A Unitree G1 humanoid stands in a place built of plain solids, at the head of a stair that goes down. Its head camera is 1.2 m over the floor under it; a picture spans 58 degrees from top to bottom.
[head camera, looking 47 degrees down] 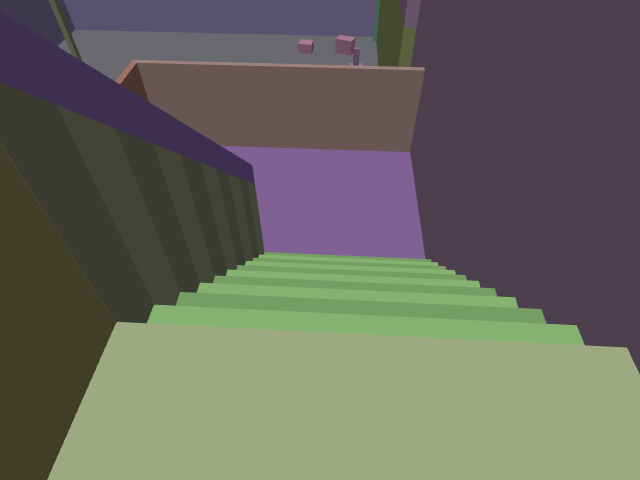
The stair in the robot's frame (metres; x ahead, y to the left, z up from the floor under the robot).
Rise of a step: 0.19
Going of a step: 0.20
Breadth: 1.60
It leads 3 degrees to the right of straight ahead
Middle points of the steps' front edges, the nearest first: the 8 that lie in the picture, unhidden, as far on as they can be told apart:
0.71 -0.14 0.00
0.92 -0.16 -0.19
1.12 -0.17 -0.39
1.32 -0.18 -0.58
1.52 -0.19 -0.78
1.72 -0.20 -0.97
1.92 -0.21 -1.17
2.13 -0.23 -1.36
